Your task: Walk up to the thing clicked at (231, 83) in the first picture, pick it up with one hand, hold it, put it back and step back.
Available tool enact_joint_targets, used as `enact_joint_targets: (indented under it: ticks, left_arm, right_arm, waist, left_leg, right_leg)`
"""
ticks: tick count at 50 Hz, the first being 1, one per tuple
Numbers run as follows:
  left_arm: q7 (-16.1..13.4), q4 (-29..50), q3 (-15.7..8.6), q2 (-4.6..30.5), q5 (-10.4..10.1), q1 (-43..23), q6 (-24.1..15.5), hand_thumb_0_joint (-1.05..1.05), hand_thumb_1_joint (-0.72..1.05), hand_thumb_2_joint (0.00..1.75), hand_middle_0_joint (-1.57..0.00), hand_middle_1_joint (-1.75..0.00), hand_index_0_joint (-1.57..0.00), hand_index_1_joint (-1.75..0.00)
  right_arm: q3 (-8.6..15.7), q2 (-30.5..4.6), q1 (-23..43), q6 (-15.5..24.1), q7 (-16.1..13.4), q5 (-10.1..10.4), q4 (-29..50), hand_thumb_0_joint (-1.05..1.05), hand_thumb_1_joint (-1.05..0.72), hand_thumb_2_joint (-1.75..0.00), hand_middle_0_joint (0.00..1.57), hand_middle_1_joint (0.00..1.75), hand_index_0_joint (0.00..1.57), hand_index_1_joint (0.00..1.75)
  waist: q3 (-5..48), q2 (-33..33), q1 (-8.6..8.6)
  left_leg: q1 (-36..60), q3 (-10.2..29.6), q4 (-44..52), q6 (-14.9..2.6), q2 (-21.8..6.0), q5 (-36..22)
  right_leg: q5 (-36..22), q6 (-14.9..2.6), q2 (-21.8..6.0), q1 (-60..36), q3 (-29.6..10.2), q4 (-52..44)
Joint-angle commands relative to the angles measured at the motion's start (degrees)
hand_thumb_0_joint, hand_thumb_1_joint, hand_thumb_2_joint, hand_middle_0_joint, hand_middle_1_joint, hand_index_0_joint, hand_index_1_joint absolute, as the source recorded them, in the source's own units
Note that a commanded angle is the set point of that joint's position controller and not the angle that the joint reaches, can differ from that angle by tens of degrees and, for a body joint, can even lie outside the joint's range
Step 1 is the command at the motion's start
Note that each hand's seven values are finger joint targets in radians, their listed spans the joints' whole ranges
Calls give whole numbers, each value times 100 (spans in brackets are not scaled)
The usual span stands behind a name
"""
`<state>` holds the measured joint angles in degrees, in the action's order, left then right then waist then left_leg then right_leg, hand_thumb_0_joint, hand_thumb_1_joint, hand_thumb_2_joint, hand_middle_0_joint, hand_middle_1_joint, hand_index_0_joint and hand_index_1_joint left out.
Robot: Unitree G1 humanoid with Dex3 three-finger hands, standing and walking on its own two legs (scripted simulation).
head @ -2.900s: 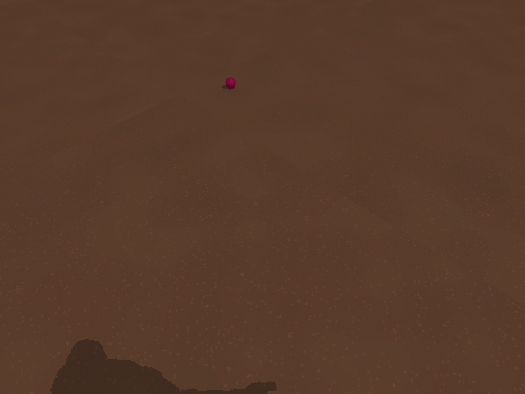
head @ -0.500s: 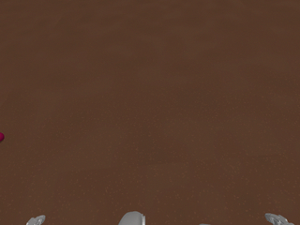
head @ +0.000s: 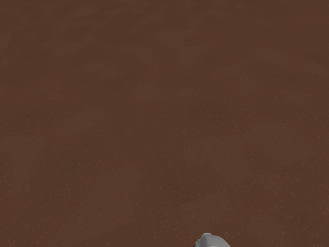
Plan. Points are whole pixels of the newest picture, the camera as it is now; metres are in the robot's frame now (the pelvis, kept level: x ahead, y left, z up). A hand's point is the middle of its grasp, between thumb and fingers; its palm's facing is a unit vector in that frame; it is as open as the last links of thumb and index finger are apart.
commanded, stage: walk up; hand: left
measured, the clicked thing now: out of the picture +0.50 +1.26 -0.70
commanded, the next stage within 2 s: none
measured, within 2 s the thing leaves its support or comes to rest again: neither
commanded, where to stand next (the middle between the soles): +0.07 +1.30 m, yaw -30 degrees
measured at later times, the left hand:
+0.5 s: hand out of the picture +0.19 +0.55 -0.12, palm faces -0.17 -0.80 -0.57, open 7.4 cm
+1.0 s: hand out of the picture +0.24 +0.80 -0.13, palm faces -0.16 -0.76 -0.62, open 7.4 cm
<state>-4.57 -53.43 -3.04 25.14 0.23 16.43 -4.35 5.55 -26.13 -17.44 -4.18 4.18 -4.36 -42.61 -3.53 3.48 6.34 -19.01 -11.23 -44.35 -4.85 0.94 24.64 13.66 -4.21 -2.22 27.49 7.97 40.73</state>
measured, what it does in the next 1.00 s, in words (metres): steps to the left: left foot, then right foot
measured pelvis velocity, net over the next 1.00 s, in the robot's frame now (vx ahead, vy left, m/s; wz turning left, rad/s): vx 0.09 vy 0.48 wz -0.22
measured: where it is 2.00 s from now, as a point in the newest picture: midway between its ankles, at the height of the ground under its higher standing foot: outside the picture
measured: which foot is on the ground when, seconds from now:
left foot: down 0.00-0.00, up 0.02-0.32, down 0.34-0.64, up 0.66-0.90, down 0.92-1.00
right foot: down 0.00-0.34, up 0.36-0.60, down 0.62-0.94, up 0.96-1.00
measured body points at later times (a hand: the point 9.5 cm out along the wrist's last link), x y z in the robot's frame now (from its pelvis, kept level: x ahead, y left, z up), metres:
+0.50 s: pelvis +0.07 +0.24 +0.00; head +0.11 +0.22 +0.45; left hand +0.19 +0.59 -0.09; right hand +0.10 -0.10 -0.10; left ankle +0.08 +0.33 -0.71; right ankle +0.11 +0.09 -0.65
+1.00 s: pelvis +0.09 +0.48 -0.03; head +0.11 +0.46 +0.42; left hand +0.25 +0.84 -0.09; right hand +0.11 +0.12 -0.12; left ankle +0.13 +0.61 -0.71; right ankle +0.15 +0.25 -0.68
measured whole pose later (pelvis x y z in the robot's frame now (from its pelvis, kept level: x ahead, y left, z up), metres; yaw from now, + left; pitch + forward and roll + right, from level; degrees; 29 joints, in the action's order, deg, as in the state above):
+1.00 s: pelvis +0.09 +0.48 -0.03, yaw -12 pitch -2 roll -1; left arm -6.4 -51.1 -5.5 28.6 1.7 15.4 -1.5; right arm 6.7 -27.8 -14.7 -4.4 4.8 -4.6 -39.4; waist -4.2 3.6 1.9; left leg -26.3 0.5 -56.6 0.7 -2.8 29.3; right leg 28.5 -3.0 -4.6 36.9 -8.5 59.7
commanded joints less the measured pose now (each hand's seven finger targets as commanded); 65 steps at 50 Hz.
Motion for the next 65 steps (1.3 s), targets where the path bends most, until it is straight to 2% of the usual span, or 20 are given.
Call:
enact_joint_targets:
  ticks: [1, 3, 7, 15, 17, 18, 23, 29, 30, 31, 33, 39, 45, 46, 48, 60, 61, 62, 63, 65]
  left_arm:
    - [-301, 386, -700, 2149, 58, 1310, 12, 0, 90, 90, -20, -30, -20, -30]
    - [-366, 777, -650, 2101, -8, 364, -34, 0, 90, 90, -20, -30, -20, -30]
    - [-255, 883, -648, 1975, 165, -169, -81, 0, 90, 90, -20, -30, -20, -30]
    - [-113, 874, -738, 2289, 223, -123, -65, 0, 90, 90, -20, -30, -20, -30]
    - [-161, 923, -407, 1318, 189, -263, 1, 0, 90, 90, -20, -30, -20, -30]
    - [-310, 1043, -339, 1146, 62, -558, -8, 0, 90, 90, -20, -30, -20, -30]
    - [-250, 247, -370, 1567, -119, 443, 3, 0, 90, 90, -20, -30, -20, -30]
    - [-222, 248, -414, 1272, -87, 1429, 60, 0, 90, 90, -20, -30, -20, -30]
    - [-284, 193, -546, 1588, 2, 1919, 44, 0, 90, 90, -20, -30, -20, -30]
    - [-327, 337, -685, 1994, 121, 1922, 45, 0, 90, 90, -20, -30, -20, -30]
    - [-401, 877, -647, 2155, 27, 794, 37, 0, 90, 90, -20, -30, -20, -30]
    - [-245, 1002, -680, 2031, 210, -305, -46, 0, 90, 90, -20, -30, -20, -30]
    - [-148, 905, -743, 2167, 240, -294, 28, 0, 90, 90, -20, -30, -20, -30]
    - [-172, 899, -622, 1780, 242, -355, 72, 0, 90, 90, -20, -30, -20, -30]
    - [-347, 987, -443, 1249, 73, -610, 70, 0, 90, 90, -20, -30, -20, -30]
    - [-216, 254, -406, 1211, -67, 1443, 71, 0, 90, 90, -20, -30, -20, -30]
    - [-268, 341, -522, 1600, 61, 1502, 35, 0, 90, 90, -20, -30, -20, -30]
    - [-286, 643, -598, 1950, 144, 1165, 27, 0, 90, 90, -20, -30, -20, -30]
    - [-326, 841, -600, 2028, 71, 724, 58, 0, 90, 90, -20, -30, -20, -30]
    - [-357, 960, -530, 1804, 4, 440, -12, 0, 90, 90, -20, -30, -20, -30]
  right_arm:
    - [333, -1085, 540, 169, -42, -1, 1025, 0, -90, -90, 20, 30, 20, 30]
    - [484, -1408, 691, 50, -57, -40, 923, 0, -90, -90, 20, 30, 20, 30]
    - [463, -1260, 122, 4, 174, -34, 502, 0, -90, -90, 20, 30, 20, 30]
    - [566, -1172, -25, 80, 240, 15, 460, 0, -90, -90, 20, 30, 20, 30]
    - [715, -1596, -1030, 213, 91, -168, 323, 0, -90, -90, 20, 30, 20, 30]
    - [765, -2282, -505, 277, -3, -89, 468, 0, -90, -90, 20, 30, 20, 30]
    - [529, -1317, 470, 323, -192, -52, 890, 0, -90, -90, 20, 30, 20, 30]
    - [412, -1041, 1000, 139, -156, -81, 1356, 0, -90, -90, 20, 30, 20, 30]
    - [346, -867, 961, 146, -135, -25, 1439, 0, -90, -90, 20, 30, 20, 30]
    - [268, -625, 544, 149, -120, 17, 1475, 0, -90, -90, 20, 30, 20, 30]
    - [485, -1221, 48, -45, -205, -27, 1256, 0, -90, -90, 20, 30, 20, 30]
    - [493, -1239, -226, -79, 122, -38, 759, 0, -90, -90, 20, 30, 20, 30]
    - [555, -1189, -688, -39, 144, 32, 457, 0, -90, -90, 20, 30, 20, 30]
    - [623, -1282, -1259, 2, 88, -65, 257, 0, -90, -90, 20, 30, 20, 30]
    - [710, -2248, -433, 84, -73, -26, 603, 0, -90, -90, 20, 30, 20, 30]
    - [296, -993, 683, 51, -182, -51, 1267, 0, -90, -90, 20, 30, 20, 30]
    - [224, -723, 335, 51, -177, 48, 1228, 0, -90, -90, 20, 30, 20, 30]
    - [182, -582, -173, 48, -153, 33, 1250, 0, -90, -90, 20, 30, 20, 30]
    - [351, -1101, -198, -63, -263, -41, 1145, 0, -90, -90, 20, 30, 20, 30]
    - [468, -1339, 287, -85, -234, -39, 1083, 0, -90, -90, 20, 30, 20, 30]
  waist:
    - [926, -608, -893]
    - [423, -402, -638]
    - [383, -968, -243]
    - [509, -1101, -198]
    - [440, 1204, 609]
    - [173, 2398, 438]
    - [543, 1067, -246]
    - [695, 408, -893]
    - [934, -51, -1187]
    - [1083, -1218, -1209]
    - [918, -295, -682]
    - [318, -1032, -218]
    - [543, -945, -92]
    - [569, 29, 302]
    - [-203, 2151, 250]
    - [726, 180, -937]
    - [866, -616, -1014]
    - [1114, -1483, -700]
    - [905, -577, -629]
    - [278, 129, -649]
  left_leg:
    - [-2996, 1776, -3047, 852, -306, 807]
    - [-2808, 2229, -3815, 802, -791, 274]
    - [-1538, 1754, -2682, 555, -693, -434]
    - [100, 826, -211, 362, -331, -160]
    - [1108, 2180, 2219, 274, -750, 917]
    - [894, 4287, 2727, -239, -1795, -92]
    - [1144, 2366, 1144, -378, -1353, -3889]
    - [-574, 1313, 290, -61, -914, -3461]
    - [-1134, 959, -636, 338, -602, -3309]
    - [-2595, 1010, -1928, 684, -212, -520]
    - [-2537, 1997, -3877, 794, -326, 833]
    - [-1243, 1722, -2751, 445, -602, -140]
    - [525, 751, -117, 260, -223, 206]
    - [1029, 961, 627, 230, -101, 273]
    - [-305, 4525, 2826, -723, -1890, 1254]
    - [-506, 1626, 35, -118, -898, -3256]
    - [-1409, 1401, -1065, 297, -521, -2325]
    - [-2806, 1468, -2125, 715, -250, 1017]
    - [-2639, 2064, -3011, 666, -316, 1174]
    - [-2290, 2354, -3693, 594, -513, 452]
  right_leg:
    - [1446, -1463, -2711, -2707, -4503, -2221]
    - [1853, -1724, -2779, -1406, -4346, -2458]
    - [1478, -709, -1351, -171, -1925, -1859]
    - [1518, -640, -1129, 760, -1638, -965]
    - [1861, -15, 364, 2040, -451, 2137]
    - [2569, 40, 884, 3033, -896, 2928]
    - [1189, 189, 21, 1691, -841, 2332]
    - [-455, -91, -27, -1551, -464, -529]
    - [-585, -237, -165, -2537, -769, -1077]
    - [-185, -766, -1323, -3466, -2580, -1285]
    - [1976, -1801, -3059, -1765, -4959, -2388]
    - [1923, -705, -1290, 241, -2009, -1645]
    - [1851, -450, -962, 1166, -1461, -825]
    - [2013, -198, -348, 1659, -1102, 567]
    - [2354, 47, 817, 2598, -992, 2977]
    - [-301, -73, -6, -1671, -578, -1006]
    - [-301, -204, -430, -2668, -1519, -1352]
    - [-183, -837, -2127, -3488, -3777, -1399]
    - [3, -1577, -2941, -2265, -4672, -1729]
    - [514, -1582, -2466, -1014, -4040, -1861]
